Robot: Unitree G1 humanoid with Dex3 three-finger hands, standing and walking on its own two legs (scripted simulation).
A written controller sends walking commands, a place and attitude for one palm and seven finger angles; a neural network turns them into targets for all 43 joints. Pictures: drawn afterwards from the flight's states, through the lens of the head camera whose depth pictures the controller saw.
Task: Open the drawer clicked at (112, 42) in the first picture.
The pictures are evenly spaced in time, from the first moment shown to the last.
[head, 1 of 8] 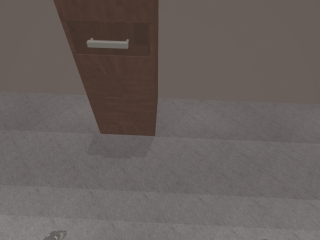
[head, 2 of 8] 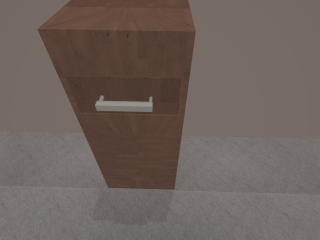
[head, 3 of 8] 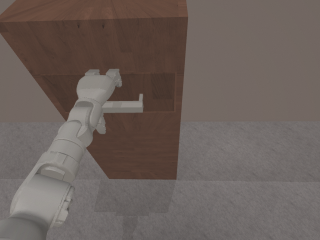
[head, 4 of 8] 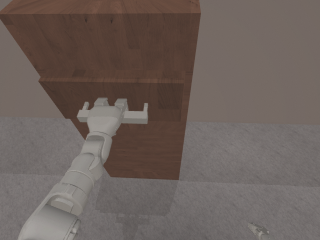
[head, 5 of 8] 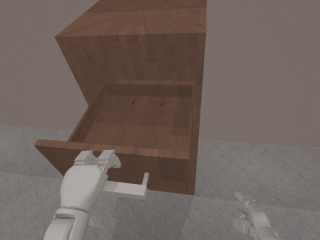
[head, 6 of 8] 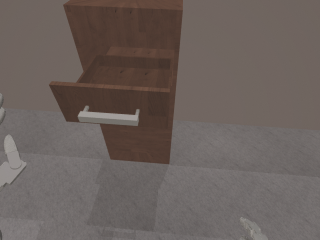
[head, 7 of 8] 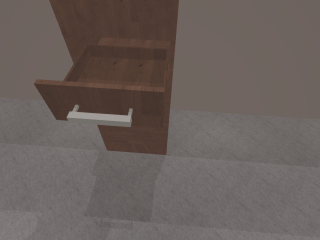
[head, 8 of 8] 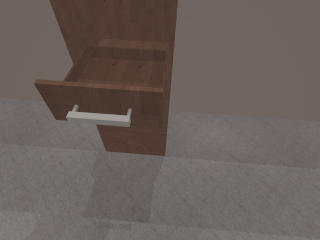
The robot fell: no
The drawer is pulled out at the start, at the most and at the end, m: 0.00 0.30 0.28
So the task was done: yes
